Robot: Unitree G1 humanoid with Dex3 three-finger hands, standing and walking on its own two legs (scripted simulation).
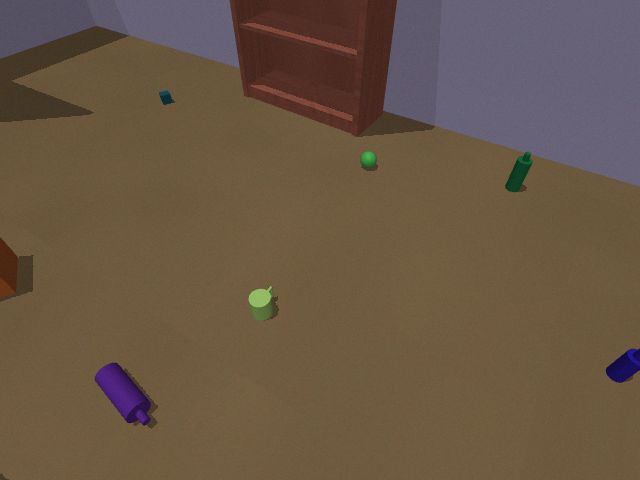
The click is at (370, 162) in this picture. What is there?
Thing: free ball
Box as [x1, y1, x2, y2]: [360, 151, 376, 167]
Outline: 367,151 361,155 360,161 363,166 370,167 375,163 376,158 372,152
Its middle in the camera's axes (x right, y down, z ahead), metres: +0.25 -0.43 +2.05
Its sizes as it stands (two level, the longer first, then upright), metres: 0.088 0.088 0.088
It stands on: the floor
